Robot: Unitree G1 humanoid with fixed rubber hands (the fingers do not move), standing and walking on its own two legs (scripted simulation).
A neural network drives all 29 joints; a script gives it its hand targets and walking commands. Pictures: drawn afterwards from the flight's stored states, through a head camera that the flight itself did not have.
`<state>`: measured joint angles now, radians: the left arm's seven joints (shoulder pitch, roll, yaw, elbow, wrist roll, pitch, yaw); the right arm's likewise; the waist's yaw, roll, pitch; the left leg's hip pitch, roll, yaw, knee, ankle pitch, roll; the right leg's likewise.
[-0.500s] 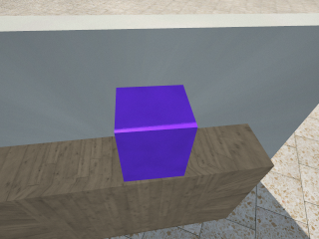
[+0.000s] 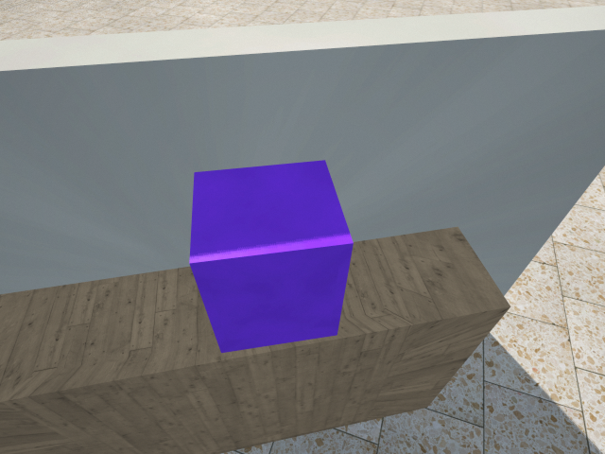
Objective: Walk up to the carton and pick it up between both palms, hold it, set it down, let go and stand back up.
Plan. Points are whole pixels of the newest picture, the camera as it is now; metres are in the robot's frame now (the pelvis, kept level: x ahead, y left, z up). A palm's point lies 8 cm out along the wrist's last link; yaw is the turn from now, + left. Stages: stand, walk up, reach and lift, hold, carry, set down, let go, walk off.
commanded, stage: walk up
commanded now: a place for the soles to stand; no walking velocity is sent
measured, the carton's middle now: (271, 260) +0.43 +0.05 -0.02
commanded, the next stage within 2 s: reach and lift in 0.30 s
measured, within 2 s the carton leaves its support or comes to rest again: neither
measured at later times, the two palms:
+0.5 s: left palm out of the picture +0.14 +0.25 -0.15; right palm out of the picture +0.12 -0.27 -0.14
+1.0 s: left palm out of the picture +0.13 +0.24 -0.10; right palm out of the picture +0.10 -0.21 -0.12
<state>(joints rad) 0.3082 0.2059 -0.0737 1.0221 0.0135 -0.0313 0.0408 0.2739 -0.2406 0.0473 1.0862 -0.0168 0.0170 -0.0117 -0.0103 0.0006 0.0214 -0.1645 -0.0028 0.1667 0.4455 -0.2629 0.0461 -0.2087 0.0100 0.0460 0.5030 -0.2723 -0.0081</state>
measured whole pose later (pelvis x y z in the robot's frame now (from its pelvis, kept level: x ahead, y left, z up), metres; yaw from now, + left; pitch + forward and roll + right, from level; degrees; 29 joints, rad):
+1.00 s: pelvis -0.05 -0.03 -0.03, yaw +2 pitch -1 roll +0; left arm 0.09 0.33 0.04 0.37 0.00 0.44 -0.05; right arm 0.18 -0.05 -0.03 0.52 0.01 0.11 -0.04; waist -0.03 -0.02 0.13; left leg -0.42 0.06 0.10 0.76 -0.32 0.02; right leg -0.41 0.01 -0.08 0.74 -0.32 -0.05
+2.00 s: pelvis +0.00 -0.01 +0.00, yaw +3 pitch -2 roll -1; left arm 0.17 0.27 -0.03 0.71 -0.13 -0.35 -0.01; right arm 0.18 -0.09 0.01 0.80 0.14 -0.43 0.01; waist 0.02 -0.05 0.02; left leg -0.18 0.02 0.09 0.48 -0.27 0.02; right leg -0.16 0.01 -0.06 0.45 -0.25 -0.02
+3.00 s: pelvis +0.00 -0.01 +0.01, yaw +3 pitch -1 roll -1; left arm -0.19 0.30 0.00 0.62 -0.21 -0.14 -0.02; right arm -0.18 -0.15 0.05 0.66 0.28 -0.19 -0.08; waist 0.02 -0.04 -0.02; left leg -0.18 0.01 0.06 0.42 -0.23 0.02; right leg -0.15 0.02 -0.04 0.38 -0.22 -0.02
